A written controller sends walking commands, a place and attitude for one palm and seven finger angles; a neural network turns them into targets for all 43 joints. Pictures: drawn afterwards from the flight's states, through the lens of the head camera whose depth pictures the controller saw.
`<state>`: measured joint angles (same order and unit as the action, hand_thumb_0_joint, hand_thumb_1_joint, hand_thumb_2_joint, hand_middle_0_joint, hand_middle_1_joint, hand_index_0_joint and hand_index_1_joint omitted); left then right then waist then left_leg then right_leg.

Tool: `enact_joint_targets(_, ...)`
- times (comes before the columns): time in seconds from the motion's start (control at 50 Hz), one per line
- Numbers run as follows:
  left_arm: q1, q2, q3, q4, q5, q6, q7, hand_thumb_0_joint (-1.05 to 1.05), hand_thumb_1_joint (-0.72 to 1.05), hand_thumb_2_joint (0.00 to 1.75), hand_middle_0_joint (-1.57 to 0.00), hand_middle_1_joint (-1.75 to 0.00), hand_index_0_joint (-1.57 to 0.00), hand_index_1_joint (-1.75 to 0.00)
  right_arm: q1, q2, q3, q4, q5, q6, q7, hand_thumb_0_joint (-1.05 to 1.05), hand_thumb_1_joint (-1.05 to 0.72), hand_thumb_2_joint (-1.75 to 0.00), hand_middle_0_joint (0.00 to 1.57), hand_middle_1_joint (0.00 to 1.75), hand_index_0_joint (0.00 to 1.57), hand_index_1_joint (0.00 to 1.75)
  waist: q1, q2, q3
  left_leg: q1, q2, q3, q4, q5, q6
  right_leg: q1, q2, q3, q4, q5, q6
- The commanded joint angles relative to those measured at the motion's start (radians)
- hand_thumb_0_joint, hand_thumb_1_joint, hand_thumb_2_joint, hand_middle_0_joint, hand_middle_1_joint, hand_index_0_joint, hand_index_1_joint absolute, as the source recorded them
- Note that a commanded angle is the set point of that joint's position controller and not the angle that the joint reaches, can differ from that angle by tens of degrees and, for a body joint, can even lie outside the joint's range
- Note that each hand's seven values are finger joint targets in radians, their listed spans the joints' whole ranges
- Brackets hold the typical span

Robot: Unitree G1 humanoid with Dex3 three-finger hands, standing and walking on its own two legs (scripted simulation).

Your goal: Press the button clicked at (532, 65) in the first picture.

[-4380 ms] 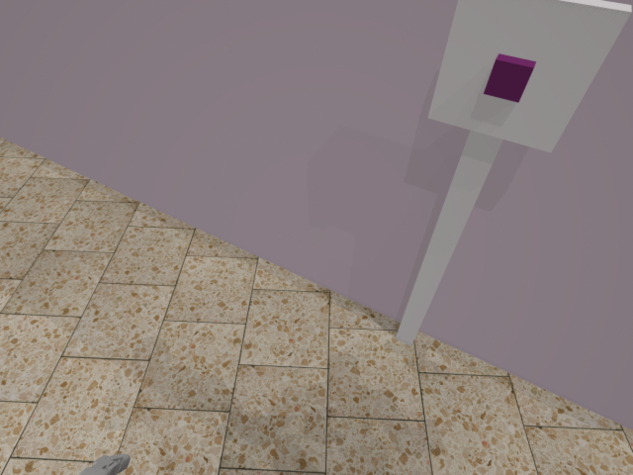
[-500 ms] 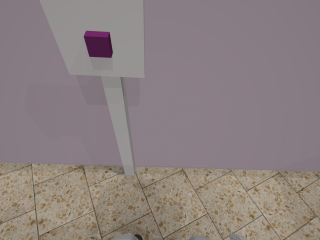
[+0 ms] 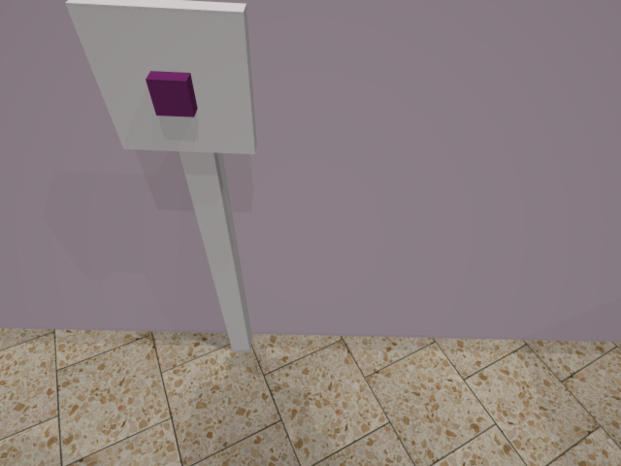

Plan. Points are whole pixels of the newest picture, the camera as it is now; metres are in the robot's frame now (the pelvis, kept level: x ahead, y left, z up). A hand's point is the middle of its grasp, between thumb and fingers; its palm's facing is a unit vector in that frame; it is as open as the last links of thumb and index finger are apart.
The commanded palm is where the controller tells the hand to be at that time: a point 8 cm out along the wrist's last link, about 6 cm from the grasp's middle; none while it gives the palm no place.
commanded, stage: come to a stop and stand still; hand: left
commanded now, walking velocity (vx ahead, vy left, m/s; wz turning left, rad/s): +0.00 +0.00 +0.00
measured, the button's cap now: (173, 93) +0.54 +0.24 +0.20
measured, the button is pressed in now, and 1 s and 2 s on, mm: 0 0 0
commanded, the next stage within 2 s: look again from close up in 0.06 s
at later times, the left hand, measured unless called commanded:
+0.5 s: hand out of the picture -0.02 +0.20 -0.17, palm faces +0.02 -0.97 -0.23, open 7.4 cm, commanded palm none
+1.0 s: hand out of the picture +0.03 +0.18 -0.18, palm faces +0.06 -0.98 -0.18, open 7.3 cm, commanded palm none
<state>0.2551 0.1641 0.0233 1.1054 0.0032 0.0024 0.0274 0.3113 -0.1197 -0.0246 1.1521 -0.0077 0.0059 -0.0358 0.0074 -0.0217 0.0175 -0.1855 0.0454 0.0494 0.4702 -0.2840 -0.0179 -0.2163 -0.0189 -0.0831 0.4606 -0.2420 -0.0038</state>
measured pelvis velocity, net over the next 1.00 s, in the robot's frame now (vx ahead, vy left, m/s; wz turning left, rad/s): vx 0.04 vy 0.01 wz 0.02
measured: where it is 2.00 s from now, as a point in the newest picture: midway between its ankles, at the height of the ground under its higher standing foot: outside the picture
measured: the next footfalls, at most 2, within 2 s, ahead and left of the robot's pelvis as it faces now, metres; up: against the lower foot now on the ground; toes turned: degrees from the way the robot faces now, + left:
none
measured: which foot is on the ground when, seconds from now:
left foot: down 0.00-1.00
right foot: down 0.00-1.00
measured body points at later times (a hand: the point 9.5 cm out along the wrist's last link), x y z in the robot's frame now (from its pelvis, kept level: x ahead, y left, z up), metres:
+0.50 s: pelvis -0.01 +0.02 +0.00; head +0.00 +0.00 +0.45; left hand -0.02 +0.25 -0.15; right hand -0.02 -0.19 -0.17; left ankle -0.02 +0.13 -0.74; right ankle +0.00 -0.11 -0.74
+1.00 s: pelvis +0.04 +0.01 -0.01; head +0.06 +0.01 +0.44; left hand +0.02 +0.23 -0.17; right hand +0.04 -0.22 -0.17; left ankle -0.02 +0.13 -0.74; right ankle +0.00 -0.11 -0.74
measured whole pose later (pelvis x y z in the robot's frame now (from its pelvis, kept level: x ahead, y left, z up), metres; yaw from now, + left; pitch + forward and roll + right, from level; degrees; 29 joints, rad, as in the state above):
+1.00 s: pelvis +0.04 +0.01 -0.01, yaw +1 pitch +1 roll -1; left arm 0.30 0.15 0.02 1.10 0.02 -0.02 0.01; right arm 0.30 -0.16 0.00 1.10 -0.02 -0.01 -0.02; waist 0.01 0.01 0.02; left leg -0.19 0.03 0.03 0.57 -0.40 -0.01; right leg -0.21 -0.04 -0.10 0.56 -0.36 0.00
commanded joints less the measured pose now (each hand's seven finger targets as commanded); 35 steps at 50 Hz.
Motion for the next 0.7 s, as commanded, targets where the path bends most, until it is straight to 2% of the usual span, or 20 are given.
enact_joint_targets(0.0, 0.071, 0.077, 0.006, 0.0, 0.001, -0.012, 0.005, 0.0, 0.9, 0.9, -0.2, -0.3, -0.2, -0.3, 0.012, -0.107, -0.005, -0.029, -0.002, -0.024, -0.006, 0.0, -0.9, -0.9, 0.2, 0.3, 0.2, 0.3, 0.018, 0.11, -0.009, -0.036, 0.108, -0.08, -0.132, 0.237, 0.029, 0.096, -0.088, 0.076, -0.078, 0.156, -0.007)
enact_joint_targets(0.06, 0.067, 0.065, -0.001, 0.017, 0.004, -0.009, 0.003, 0.0, 0.9, 0.9, -0.2, -0.3, -0.2, -0.3, 0.024, -0.091, -0.002, -0.023, -0.003, -0.016, -0.005, 0.0, -0.9, -0.9, 0.2, 0.3, 0.2, 0.3, 0.008, 0.052, 0.079, -0.066, 0.086, -0.073, -0.17, 0.087, 0.026, 0.046, -0.093, 0.092, -0.123, 0.077, -0.008)
enact_joint_targets(0.12, 0.08, 0.059, -0.003, 0.023, 0.007, -0.007, 0.004, 0.0, 0.9, 0.9, -0.2, -0.3, -0.2, -0.3, 0.04, -0.086, -0.001, -0.02, -0.005, -0.012, -0.003, 0.0, -0.9, -0.9, 0.2, 0.3, 0.2, 0.3, 0.006, 0.018, 0.123, -0.079, 0.074, -0.072, -0.188, 0.014, 0.029, 0.01, -0.089, 0.104, -0.145, 0.01, -0.006)
enact_joint_targets(0.14, 0.145, 0.092, -0.017, 0.034, 0.018, -0.03, 0.044, 0.0, 0.9, 0.9, -0.2, -0.3, -0.2, -0.3, -0.065, -0.139, 0.004, -0.101, 0.003, -0.028, 0.016, 0.0, -0.9, -0.9, 0.2, 0.3, 0.2, 0.3, 0.036, 0.063, 0.185, -0.158, 0.052, -0.014, 0.026, 0.062, -0.004, -0.041, -0.137, 0.124, -0.101, 0.243, -0.014)
enact_joint_targets(0.16, 0.106, 0.131, -0.008, -0.014, 0.015, -0.038, 0.035, 0.0, 0.9, 0.9, -0.2, -0.3, -0.2, -0.3, -0.004, -0.076, 0.008, -0.12, -0.004, -0.016, 0.02, 0.0, -0.9, -0.9, 0.2, 0.3, 0.2, 0.3, -0.017, 0.057, 0.107, -0.106, 0.017, -0.036, 0.02, -0.059, 0.009, -0.077, -0.162, 0.174, -0.146, -0.074, -0.05)
enact_joint_targets(0.18, 0.068, 0.127, -0.005, -0.029, 0.017, -0.036, 0.024, 0.0, 0.9, 0.9, -0.2, -0.3, -0.2, -0.3, 0.035, -0.077, 0.006, -0.106, -0.009, -0.018, 0.023, 0.0, -0.9, -0.9, 0.2, 0.3, 0.2, 0.3, -0.03, 0.055, 0.125, -0.096, 0.013, -0.04, -0.008, -0.055, 0.02, -0.134, -0.14, 0.158, -0.142, -0.241, -0.059)
enact_joint_targets(0.22, 0.055, 0.113, -0.004, -0.048, 0.019, -0.034, 0.017, 0.0, 0.9, 0.9, -0.2, -0.3, -0.2, -0.3, 0.092, -0.096, 0.006, -0.116, -0.016, -0.021, 0.026, 0.0, -0.9, -0.9, 0.2, 0.3, 0.2, 0.3, -0.04, 0.017, 0.044, -0.093, 0.03, -0.065, -0.03, -0.088, 0.033, -0.125, -0.105, 0.113, -0.091, -0.279, -0.046)
enact_joint_targets(0.28, 0.07, 0.08, -0.011, -0.055, 0.016, -0.03, 0.01, 0.0, 0.9, 0.9, -0.2, -0.3, -0.2, -0.3, 0.074, -0.115, 0.007, -0.14, -0.013, -0.028, 0.022, 0.0, -0.9, -0.9, 0.2, 0.3, 0.2, 0.3, -0.025, 0.012, 0.039, -0.132, 0.047, -0.109, -0.101, -0.105, 0.052, -0.086, -0.076, 0.095, -0.046, -0.209, -0.034)
enact_joint_targets(0.3, 0.066, 0.079, -0.013, -0.056, 0.015, -0.028, 0.008, 0.0, 0.9, 0.9, -0.2, -0.3, -0.2, -0.3, 0.065, -0.118, 0.008, -0.143, -0.014, -0.03, 0.022, 0.0, -0.9, -0.9, 0.2, 0.3, 0.2, 0.3, -0.019, 0.061, 0.057, -0.155, 0.054, -0.127, -0.126, -0.126, 0.056, -0.077, -0.072, 0.085, -0.029, -0.19, -0.033)
enact_joint_targets(0.34, 0.088, 0.068, -0.015, -0.051, 0.016, -0.027, 0.006, 0.0, 0.9, 0.9, -0.2, -0.3, -0.2, -0.3, 0.049, -0.127, 0.01, -0.149, -0.013, -0.035, 0.02, 0.0, -0.9, -0.9, 0.2, 0.3, 0.2, 0.3, -0.004, 0.071, 0.079, -0.177, 0.066, -0.14, -0.16, -0.139, 0.062, -0.055, -0.064, 0.079, -0.014, -0.127, -0.03)
enact_joint_targets(0.4, 0.094, 0.07, -0.019, -0.039, 0.014, -0.03, 0.004, 0.0, 0.9, 0.9, -0.2, -0.3, -0.2, -0.3, 0.054, -0.124, 0.014, -0.142, -0.01, -0.037, 0.018, 0.0, -0.9, -0.9, 0.2, 0.3, 0.2, 0.3, -0.002, 0.024, 0.088, -0.167, 0.061, -0.132, -0.157, -0.087, 0.066, -0.037, -0.071, 0.086, -0.024, -0.079, -0.03)
enact_joint_targets(0.48, 0.1, 0.076, -0.019, -0.034, 0.011, -0.035, 0.005, 0.0, 0.9, 0.9, -0.2, -0.3, -0.2, -0.3, 0.066, -0.124, 0.018, -0.125, -0.007, -0.043, 0.016, 0.0, -0.9, -0.9, 0.2, 0.3, 0.2, 0.3, -0.004, -0.013, 0.058, -0.095, 0.05, -0.093, -0.125, 0.042, 0.059, -0.03, -0.089, 0.098, -0.046, -0.024, -0.028)
enact_joint_targets(0.52, 0.097, 0.081, -0.017, -0.031, 0.01, -0.037, 0.006, 0.0, 0.9, 0.9, -0.2, -0.3, -0.2, -0.3, 0.064, -0.125, 0.02, -0.113, -0.007, -0.046, 0.014, 0.0, -0.9, -0.9, 0.2, 0.3, 0.2, 0.3, -0.004, 0.014, 0.037, -0.061, 0.053, -0.085, -0.111, 0.117, 0.058, -0.015, -0.092, 0.093, -0.036, 0.042, -0.029)
enact_joint_targets(0.58, 0.093, 0.089, -0.016, -0.026, 0.009, -0.039, 0.007, 0.0, 0.9, 0.9, -0.2, -0.3, -0.2, -0.3, 0.06, -0.125, 0.022, -0.101, -0.007, -0.048, 0.012, 0.0, -0.9, -0.9, 0.2, 0.3, 0.2, 0.3, -0.005, 0.005, 0.021, -0.034, 0.054, -0.077, -0.102, 0.177, 0.054, 0.007, -0.098, 0.09, -0.031, 0.11, -0.028)
enact_joint_targets(0.68, 0.081, 0.095, -0.014, -0.021, 0.01, -0.037, 0.008, 0.0, 0.9, 0.9, -0.2, -0.3, -0.2, -0.3, 0.041, -0.123, 0.023, -0.087, -0.006, -0.044, 0.009, 0.0, -0.9, -0.9, 0.2, 0.3, 0.2, 0.3, -0.003, 0.023, 0.042, -0.027, 0.053, -0.065, -0.103, 0.19, 0.046, 0.012, -0.103, 0.091, -0.038, 0.144, -0.031)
